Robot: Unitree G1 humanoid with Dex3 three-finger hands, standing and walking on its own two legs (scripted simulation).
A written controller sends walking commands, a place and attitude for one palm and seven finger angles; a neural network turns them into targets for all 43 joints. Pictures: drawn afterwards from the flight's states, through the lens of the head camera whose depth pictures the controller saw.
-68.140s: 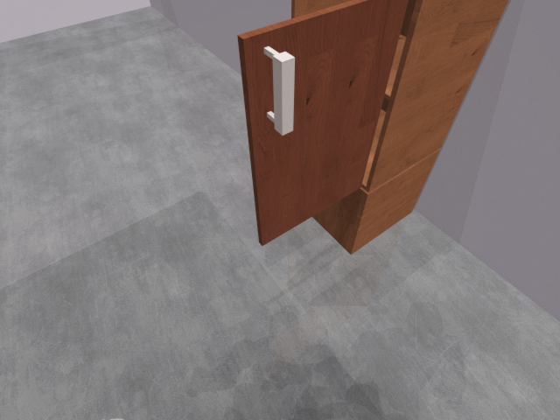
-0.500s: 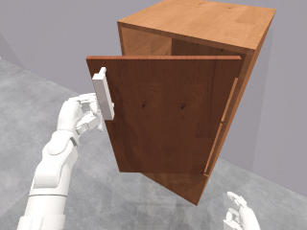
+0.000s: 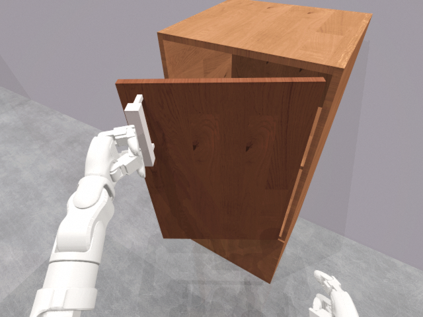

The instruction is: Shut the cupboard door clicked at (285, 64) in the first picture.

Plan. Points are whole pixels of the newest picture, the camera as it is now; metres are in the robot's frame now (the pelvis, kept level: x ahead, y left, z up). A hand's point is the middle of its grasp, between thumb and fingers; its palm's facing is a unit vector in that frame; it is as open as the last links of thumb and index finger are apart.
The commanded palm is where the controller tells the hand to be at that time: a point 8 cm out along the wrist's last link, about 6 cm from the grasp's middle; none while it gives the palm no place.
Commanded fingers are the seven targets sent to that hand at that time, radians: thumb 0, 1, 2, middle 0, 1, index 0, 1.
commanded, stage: bring the fist close to the handle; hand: left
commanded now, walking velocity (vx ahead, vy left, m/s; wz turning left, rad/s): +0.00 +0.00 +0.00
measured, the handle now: (143, 130) +0.43 +0.18 +0.15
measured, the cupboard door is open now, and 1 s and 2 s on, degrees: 30 12 4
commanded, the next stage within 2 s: push the door shut along its arc in 0.02 s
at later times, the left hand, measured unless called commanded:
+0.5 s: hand (144, 143) +0.38 +0.16 +0.16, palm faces +0.00 -1.00 -0.03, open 3.1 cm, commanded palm +0.37 +0.21 +0.16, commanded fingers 0.00 0.90 0.90 -1.30 -1.50 -1.30 -1.50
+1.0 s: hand (157, 122) +0.45 +0.16 +0.16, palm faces -0.13 -0.99 -0.03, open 3.5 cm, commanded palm +0.45 +0.19 +0.16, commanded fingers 0.00 0.90 0.90 -1.30 -1.50 -1.30 -1.50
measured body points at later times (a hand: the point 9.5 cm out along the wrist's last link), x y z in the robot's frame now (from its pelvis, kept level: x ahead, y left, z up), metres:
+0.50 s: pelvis -0.01 +0.00 +0.00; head -0.02 -0.02 +0.45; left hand +0.37 +0.22 +0.17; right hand +0.14 -0.25 -0.10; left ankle -0.01 +0.09 -0.74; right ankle +0.00 -0.09 -0.74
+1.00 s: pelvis +0.00 +0.01 -0.01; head +0.03 +0.00 +0.44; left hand +0.45 +0.21 +0.17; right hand +0.07 -0.25 -0.13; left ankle -0.01 +0.09 -0.74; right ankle +0.00 -0.09 -0.74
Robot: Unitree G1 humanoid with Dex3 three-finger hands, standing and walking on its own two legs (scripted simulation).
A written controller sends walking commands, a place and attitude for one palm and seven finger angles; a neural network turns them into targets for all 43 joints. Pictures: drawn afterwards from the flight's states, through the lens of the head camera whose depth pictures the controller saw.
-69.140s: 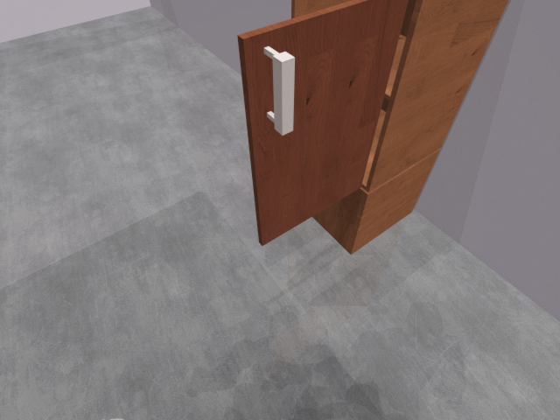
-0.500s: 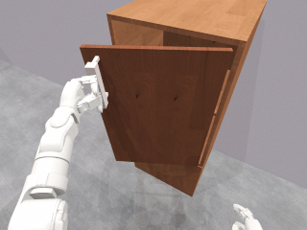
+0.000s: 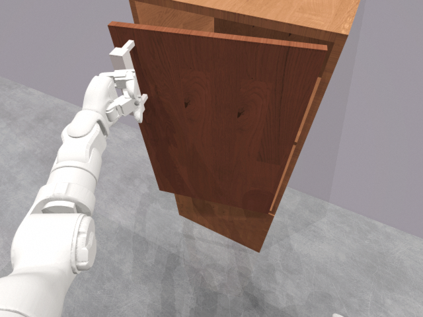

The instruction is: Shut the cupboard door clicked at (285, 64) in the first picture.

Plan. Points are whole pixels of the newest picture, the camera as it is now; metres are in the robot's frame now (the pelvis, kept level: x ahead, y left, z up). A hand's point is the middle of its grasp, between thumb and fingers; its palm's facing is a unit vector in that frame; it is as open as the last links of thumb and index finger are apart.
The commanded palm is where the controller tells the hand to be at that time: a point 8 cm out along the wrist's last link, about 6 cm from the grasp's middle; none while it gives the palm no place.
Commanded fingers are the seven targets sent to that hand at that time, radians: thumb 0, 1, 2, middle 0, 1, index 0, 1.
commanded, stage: push the door shut along its arc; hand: left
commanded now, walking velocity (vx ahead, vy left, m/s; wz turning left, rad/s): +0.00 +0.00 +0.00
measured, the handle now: (133, 79) +0.55 +0.16 +0.16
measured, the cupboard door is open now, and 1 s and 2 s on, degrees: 12 4 0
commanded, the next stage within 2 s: pull the fist back off the door in 1.00 s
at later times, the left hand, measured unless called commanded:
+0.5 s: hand (170, 84) +0.52 +0.08 +0.17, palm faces -0.28 -0.96 +0.00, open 3.2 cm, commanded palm +0.51 +0.14 +0.17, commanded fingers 0.00 0.90 0.90 -1.30 -1.50 -1.30 -1.50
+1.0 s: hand (180, 74) +0.54 +0.06 +0.18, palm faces -0.37 -0.93 -0.01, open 3.1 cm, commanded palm +0.57 +0.10 +0.17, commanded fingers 0.00 0.90 0.90 -1.30 -1.50 -1.30 -1.50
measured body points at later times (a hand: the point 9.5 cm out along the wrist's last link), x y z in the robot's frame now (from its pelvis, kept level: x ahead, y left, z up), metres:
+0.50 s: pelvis +0.01 +0.00 -0.01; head +0.08 +0.00 +0.44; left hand +0.53 +0.13 +0.17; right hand +0.03 -0.27 -0.13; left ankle +0.00 +0.08 -0.73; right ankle +0.00 -0.10 -0.73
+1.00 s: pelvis +0.01 -0.01 -0.01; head +0.11 -0.02 +0.43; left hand +0.56 +0.11 +0.18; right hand -0.02 -0.30 -0.13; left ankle +0.00 +0.08 -0.73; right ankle +0.00 -0.10 -0.73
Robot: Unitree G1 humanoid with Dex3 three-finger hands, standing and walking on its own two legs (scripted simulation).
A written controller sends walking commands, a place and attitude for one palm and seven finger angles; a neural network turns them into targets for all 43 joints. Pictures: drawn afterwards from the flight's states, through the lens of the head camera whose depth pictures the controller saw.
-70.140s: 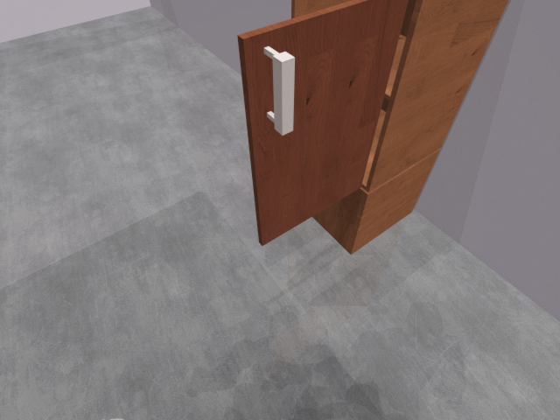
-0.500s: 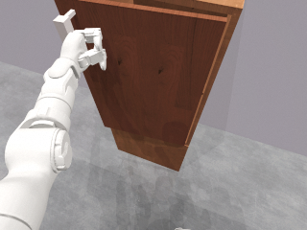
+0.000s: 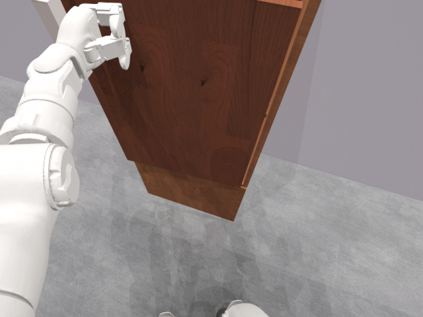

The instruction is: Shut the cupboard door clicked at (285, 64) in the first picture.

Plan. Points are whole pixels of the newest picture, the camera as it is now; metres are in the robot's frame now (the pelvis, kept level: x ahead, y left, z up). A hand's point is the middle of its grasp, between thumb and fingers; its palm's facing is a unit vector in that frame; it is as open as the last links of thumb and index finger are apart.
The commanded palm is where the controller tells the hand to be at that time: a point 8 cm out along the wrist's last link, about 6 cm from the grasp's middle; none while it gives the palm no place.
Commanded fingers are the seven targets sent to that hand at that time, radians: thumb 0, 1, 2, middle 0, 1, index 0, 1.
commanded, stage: pull the fist back off the door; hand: left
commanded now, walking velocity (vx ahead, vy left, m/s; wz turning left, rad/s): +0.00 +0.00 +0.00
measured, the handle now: (73, 33) +0.59 +0.17 +0.18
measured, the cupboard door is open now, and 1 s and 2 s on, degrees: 4 0 0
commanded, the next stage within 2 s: draw the hand back to the body in 0.98 s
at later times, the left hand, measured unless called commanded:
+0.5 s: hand (136, 39) +0.55 +0.06 +0.18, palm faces +0.06 -1.00 +0.01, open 3.1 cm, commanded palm +0.51 +0.11 +0.18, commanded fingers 0.00 0.90 0.90 -1.30 -1.50 -1.30 -1.50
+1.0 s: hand (139, 72) +0.47 +0.05 +0.18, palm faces +0.05 -1.00 +0.00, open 3.1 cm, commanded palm +0.45 +0.11 +0.18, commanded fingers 0.00 0.90 0.90 -1.30 -1.50 -1.30 -1.50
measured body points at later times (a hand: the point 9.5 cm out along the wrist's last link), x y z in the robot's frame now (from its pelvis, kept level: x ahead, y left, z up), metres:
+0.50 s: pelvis +0.00 +0.00 +0.00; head +0.09 -0.01 +0.44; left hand +0.54 +0.11 +0.18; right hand -0.03 -0.24 -0.13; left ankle -0.01 +0.10 -0.71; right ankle -0.01 -0.09 -0.71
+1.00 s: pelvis +0.01 +0.00 +0.01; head +0.03 -0.02 +0.46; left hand +0.46 +0.11 +0.19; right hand +0.12 -0.25 -0.10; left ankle -0.01 +0.10 -0.71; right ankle -0.01 -0.09 -0.71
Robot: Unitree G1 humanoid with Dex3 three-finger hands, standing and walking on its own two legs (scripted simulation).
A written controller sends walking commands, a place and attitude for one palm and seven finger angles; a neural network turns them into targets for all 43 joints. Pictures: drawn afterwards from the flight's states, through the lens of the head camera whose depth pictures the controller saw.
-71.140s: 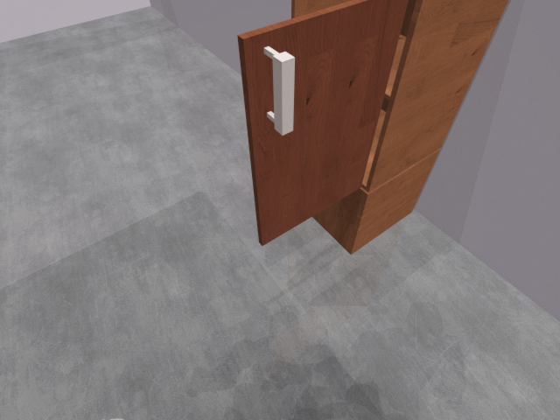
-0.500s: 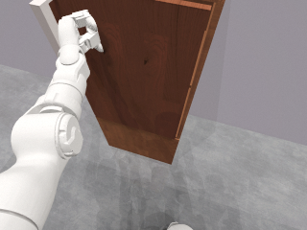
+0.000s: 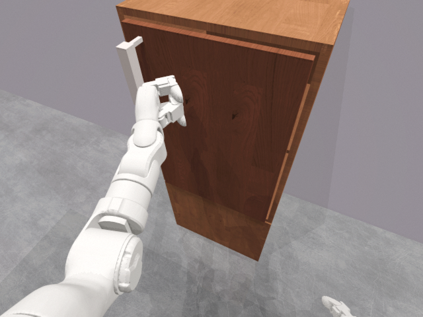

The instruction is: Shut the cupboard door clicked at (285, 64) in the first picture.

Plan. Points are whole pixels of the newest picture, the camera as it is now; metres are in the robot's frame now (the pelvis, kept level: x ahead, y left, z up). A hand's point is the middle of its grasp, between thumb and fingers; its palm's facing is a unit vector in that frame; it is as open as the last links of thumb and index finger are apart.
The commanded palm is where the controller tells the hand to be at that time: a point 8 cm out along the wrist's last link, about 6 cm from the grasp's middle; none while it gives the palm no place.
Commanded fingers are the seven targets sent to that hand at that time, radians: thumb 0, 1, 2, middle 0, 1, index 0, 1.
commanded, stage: draw the hand back to the body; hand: left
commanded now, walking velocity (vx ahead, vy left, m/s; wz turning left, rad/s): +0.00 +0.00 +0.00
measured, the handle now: (139, 72) +0.60 +0.17 +0.16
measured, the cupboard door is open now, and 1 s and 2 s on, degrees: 0 0 0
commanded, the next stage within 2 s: step back with the hand held close in 1.68 s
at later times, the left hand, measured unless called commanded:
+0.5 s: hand (136, 141) +0.37 +0.13 +0.17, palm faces +0.11 -0.99 -0.01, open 3.1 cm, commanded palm +0.32 +0.17 +0.17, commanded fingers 0.00 0.90 0.90 -1.27 -1.47 -1.27 -1.47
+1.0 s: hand (52, 213) +0.23 +0.22 +0.17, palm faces +0.31 -0.91 -0.28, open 3.9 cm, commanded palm +0.19 +0.26 +0.18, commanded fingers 0.00 0.90 0.90 -0.58 -0.72 -0.58 -0.72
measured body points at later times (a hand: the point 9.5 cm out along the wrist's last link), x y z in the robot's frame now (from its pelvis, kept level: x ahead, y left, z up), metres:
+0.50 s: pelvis -0.01 -0.01 +0.01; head -0.02 -0.03 +0.46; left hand +0.35 +0.18 +0.17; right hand +0.11 -0.25 -0.11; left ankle -0.02 +0.10 -0.73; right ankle -0.01 -0.09 -0.73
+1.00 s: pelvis -0.02 +0.01 +0.01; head -0.04 -0.03 +0.46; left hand +0.21 +0.26 +0.19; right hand +0.18 -0.19 -0.08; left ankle -0.02 +0.10 -0.73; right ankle -0.01 -0.09 -0.73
